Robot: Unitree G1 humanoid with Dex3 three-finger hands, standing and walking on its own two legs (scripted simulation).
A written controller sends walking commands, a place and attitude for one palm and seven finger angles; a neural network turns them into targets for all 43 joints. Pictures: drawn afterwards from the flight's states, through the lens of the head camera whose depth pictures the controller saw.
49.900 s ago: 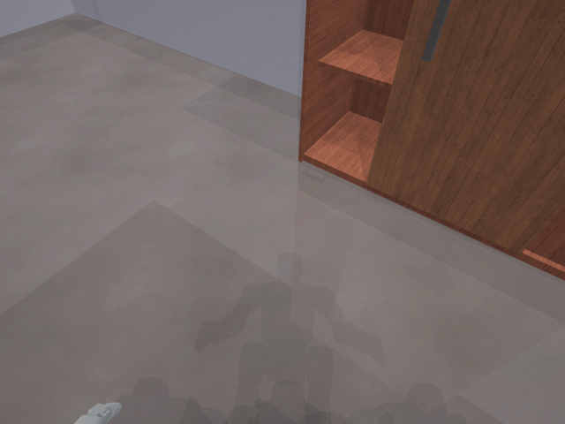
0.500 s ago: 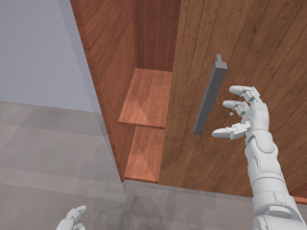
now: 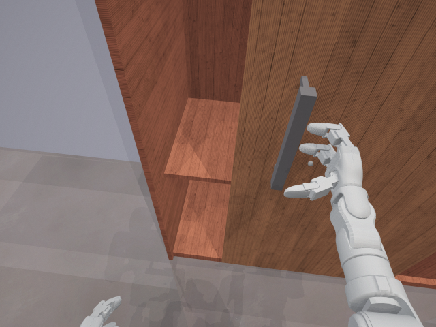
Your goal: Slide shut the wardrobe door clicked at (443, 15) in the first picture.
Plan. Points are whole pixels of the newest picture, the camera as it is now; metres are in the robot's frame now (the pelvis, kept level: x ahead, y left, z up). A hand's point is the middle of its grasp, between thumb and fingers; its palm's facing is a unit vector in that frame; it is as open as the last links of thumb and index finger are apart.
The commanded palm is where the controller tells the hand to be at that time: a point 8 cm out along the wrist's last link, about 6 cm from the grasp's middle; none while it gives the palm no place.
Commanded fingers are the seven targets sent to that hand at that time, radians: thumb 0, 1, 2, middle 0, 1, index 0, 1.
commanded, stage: feel for the door with the fingertips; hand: right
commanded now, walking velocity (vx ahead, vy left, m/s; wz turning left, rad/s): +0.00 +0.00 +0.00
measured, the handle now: (288, 139) +0.47 -0.10 +0.10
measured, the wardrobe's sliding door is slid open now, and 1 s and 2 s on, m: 0.22 0.22 0.22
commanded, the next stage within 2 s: slide the fingers in behind the handle in 0.50 s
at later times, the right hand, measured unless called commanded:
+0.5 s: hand (307, 154) +0.42 -0.13 +0.11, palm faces +0.03 +1.00 -0.01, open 14.0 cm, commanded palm +0.40 -0.17 +0.11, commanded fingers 0.00 0.50 -0.30 0.30 1.20 0.30 1.20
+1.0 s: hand (298, 158) +0.41 -0.11 +0.11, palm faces +0.02 +1.00 -0.01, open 13.9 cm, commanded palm +0.38 -0.16 +0.11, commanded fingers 0.00 0.50 -0.30 0.30 1.20 0.30 1.20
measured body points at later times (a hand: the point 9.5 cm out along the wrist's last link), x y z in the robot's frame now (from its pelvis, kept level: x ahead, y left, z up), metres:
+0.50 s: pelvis +0.00 +0.01 +0.00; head +0.03 +0.02 +0.45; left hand +0.09 +0.26 -0.11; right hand +0.41 -0.18 +0.11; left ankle +0.00 +0.13 -0.73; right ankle +0.00 -0.11 -0.73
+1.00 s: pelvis +0.00 +0.00 +0.00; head +0.02 +0.01 +0.45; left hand +0.08 +0.25 -0.12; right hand +0.40 -0.16 +0.11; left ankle +0.00 +0.13 -0.73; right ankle +0.00 -0.11 -0.73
